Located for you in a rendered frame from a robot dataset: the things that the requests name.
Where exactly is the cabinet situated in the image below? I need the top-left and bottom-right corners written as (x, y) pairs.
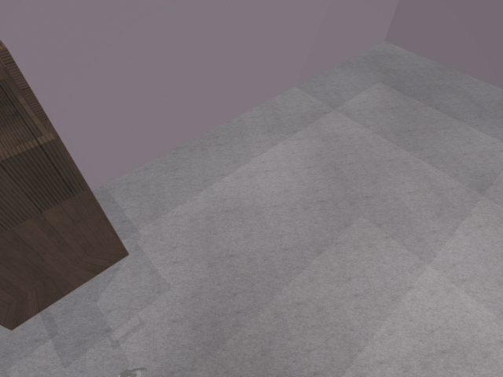
top-left (0, 40), bottom-right (129, 331)

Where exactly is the drawer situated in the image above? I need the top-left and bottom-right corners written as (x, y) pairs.
top-left (0, 78), bottom-right (86, 234)

